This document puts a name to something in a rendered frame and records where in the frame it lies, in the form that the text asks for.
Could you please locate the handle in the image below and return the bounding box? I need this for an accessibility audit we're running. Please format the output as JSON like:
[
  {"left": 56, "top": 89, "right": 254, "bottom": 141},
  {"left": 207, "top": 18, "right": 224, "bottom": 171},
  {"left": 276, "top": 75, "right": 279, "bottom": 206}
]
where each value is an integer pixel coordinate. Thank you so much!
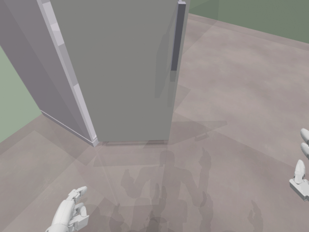
[{"left": 170, "top": 0, "right": 186, "bottom": 71}]

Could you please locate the robot right hand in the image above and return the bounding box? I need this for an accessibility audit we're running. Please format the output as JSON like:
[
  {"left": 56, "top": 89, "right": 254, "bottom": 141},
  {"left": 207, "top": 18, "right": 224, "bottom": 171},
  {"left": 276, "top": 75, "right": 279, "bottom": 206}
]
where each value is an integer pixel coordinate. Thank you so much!
[{"left": 289, "top": 128, "right": 309, "bottom": 201}]

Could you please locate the fridge door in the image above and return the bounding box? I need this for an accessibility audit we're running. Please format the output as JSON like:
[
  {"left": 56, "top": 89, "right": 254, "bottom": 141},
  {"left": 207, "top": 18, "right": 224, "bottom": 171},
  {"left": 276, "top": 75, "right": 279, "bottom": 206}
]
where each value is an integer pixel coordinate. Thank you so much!
[{"left": 50, "top": 0, "right": 190, "bottom": 142}]

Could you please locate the robot left hand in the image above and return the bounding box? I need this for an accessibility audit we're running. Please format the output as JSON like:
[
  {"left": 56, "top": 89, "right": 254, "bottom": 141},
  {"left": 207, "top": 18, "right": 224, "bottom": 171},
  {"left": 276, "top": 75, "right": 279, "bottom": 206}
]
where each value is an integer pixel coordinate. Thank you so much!
[{"left": 51, "top": 186, "right": 89, "bottom": 232}]

